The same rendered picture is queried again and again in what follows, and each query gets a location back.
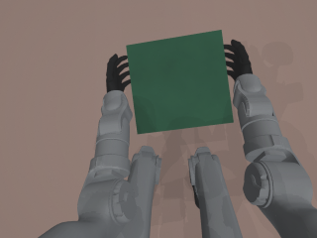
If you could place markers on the right robot forearm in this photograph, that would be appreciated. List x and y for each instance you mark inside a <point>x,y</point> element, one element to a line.
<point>259,125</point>

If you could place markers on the right robot upper arm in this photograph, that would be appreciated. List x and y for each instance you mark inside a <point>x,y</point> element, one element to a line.
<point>283,193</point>

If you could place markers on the left robot upper arm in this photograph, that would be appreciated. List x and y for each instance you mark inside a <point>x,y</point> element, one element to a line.
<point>104,208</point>

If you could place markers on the carton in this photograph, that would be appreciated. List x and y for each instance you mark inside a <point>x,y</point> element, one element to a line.
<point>179,83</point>

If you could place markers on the left robot forearm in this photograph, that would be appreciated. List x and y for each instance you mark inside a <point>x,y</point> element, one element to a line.
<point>111,158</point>

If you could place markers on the left robot hand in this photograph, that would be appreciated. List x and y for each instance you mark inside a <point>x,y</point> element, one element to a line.
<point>113,76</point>

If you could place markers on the robot right foot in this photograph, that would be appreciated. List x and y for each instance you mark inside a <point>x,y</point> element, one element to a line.
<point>196,198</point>

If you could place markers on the right robot hand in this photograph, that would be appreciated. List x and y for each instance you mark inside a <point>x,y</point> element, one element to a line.
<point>240,63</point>

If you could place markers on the robot right thigh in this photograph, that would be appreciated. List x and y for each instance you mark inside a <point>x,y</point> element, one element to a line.
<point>217,214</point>

